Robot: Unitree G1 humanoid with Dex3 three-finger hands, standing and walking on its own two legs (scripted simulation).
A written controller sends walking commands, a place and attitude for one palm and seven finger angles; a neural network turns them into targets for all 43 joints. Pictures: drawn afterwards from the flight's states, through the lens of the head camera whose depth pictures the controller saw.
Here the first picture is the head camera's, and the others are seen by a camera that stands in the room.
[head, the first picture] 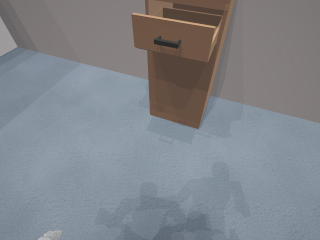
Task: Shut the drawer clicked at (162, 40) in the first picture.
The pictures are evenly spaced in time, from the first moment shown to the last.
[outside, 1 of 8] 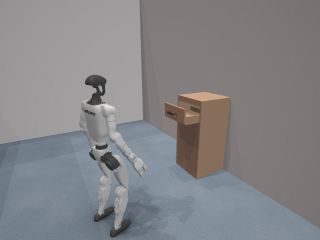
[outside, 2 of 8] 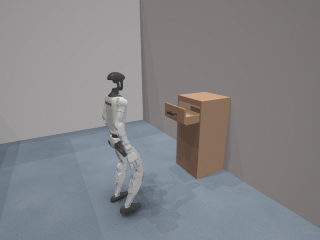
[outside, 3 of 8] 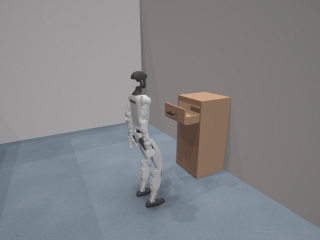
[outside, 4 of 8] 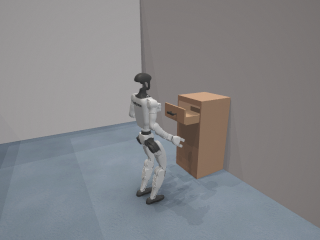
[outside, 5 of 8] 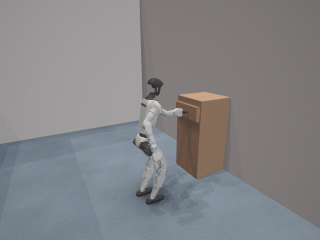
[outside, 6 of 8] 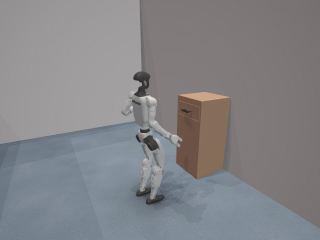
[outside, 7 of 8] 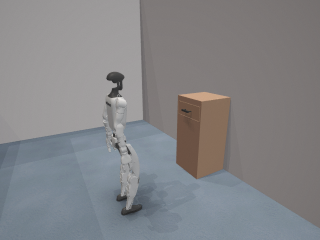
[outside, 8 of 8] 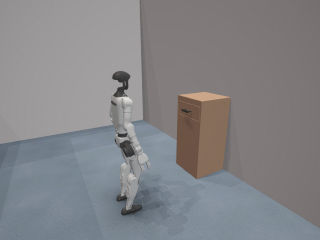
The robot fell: no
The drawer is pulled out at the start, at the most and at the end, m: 0.21 0.21 0.00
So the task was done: yes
